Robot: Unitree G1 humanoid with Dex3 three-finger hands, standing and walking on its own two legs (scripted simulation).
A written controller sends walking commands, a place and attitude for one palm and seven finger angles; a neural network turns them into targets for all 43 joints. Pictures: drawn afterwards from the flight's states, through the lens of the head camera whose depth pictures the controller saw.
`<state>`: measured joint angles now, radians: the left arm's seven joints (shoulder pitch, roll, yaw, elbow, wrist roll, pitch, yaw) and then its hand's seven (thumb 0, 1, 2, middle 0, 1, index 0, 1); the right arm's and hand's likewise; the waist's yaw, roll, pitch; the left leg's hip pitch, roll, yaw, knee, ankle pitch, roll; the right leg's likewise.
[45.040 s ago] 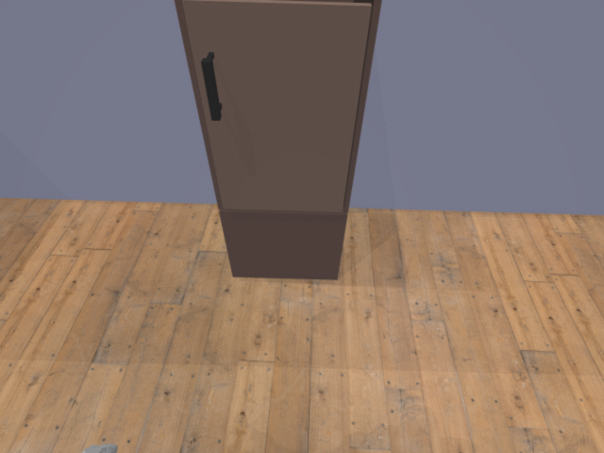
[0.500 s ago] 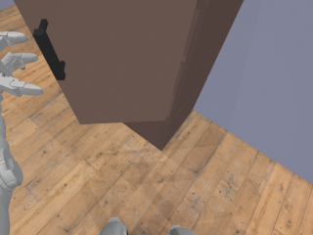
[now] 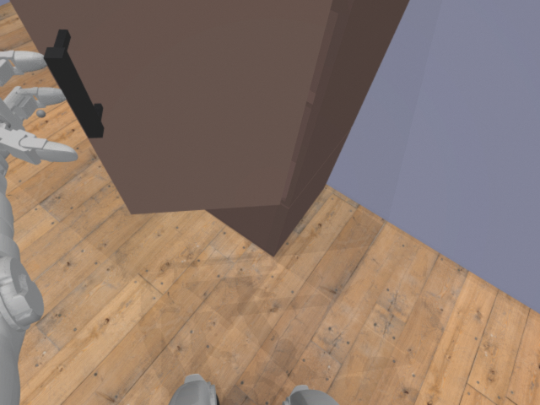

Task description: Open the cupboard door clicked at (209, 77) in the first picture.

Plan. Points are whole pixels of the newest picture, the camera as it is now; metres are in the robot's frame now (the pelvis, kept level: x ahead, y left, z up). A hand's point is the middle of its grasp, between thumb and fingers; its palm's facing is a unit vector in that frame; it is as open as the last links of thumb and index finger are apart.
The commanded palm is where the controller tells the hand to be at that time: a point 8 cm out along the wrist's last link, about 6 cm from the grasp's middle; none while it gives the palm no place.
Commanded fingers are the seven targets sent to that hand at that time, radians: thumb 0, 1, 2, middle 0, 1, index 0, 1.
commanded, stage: slide the fingers in behind the handle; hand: left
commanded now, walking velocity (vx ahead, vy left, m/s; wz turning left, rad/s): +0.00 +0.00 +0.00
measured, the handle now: (80, 88) +0.54 +0.24 +0.11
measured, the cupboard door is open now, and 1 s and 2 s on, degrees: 42 42 41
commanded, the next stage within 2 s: close the thumb around the handle in 1.26 s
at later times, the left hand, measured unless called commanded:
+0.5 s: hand (69, 112) +0.49 +0.24 +0.12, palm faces +0.07 -1.00 +0.01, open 13.9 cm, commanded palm +0.47 +0.29 +0.11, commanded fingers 0.00 -0.50 0.30 -0.30 -1.20 -0.30 -1.20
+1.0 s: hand (93, 109) +0.50 +0.21 +0.12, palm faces +0.07 -1.00 +0.00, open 13.9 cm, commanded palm +0.47 +0.26 +0.11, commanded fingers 0.00 -0.50 0.30 -0.30 -1.20 -0.30 -1.20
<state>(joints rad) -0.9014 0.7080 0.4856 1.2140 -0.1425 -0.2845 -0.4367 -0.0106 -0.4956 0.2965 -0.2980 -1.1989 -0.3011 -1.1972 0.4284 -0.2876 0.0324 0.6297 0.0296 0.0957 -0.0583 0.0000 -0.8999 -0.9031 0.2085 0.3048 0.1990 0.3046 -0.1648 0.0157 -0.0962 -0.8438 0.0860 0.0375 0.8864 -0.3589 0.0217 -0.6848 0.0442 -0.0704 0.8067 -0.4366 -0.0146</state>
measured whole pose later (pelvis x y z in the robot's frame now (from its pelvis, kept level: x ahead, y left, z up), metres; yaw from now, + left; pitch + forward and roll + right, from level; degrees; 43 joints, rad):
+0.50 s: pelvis +0.01 +0.00 +0.00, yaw +0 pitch +17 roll -3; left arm -0.88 0.59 0.43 1.17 -0.13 -0.29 -0.32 -0.01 -0.49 0.30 -0.30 -1.20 -0.30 -1.20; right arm 0.40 -0.27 0.03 0.62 0.02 0.09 -0.03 0.00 -0.90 -0.90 0.21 0.30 0.20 0.30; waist -0.15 0.02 -0.10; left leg -0.80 0.08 0.04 0.88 -0.37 0.02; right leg -0.65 0.04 -0.07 0.81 -0.45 -0.02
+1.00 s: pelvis +0.00 -0.01 +0.00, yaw +1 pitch +17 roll -3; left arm -0.90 0.56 0.41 1.18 -0.13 -0.30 -0.28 -0.01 -0.49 0.30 -0.30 -1.20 -0.30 -1.21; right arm 0.41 -0.27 0.02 0.65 0.02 0.07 -0.03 0.00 -0.90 -0.90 0.21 0.30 0.20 0.30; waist -0.16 0.03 -0.10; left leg -0.81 0.08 0.03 0.87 -0.36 0.00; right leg -0.66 0.04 -0.08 0.82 -0.46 -0.03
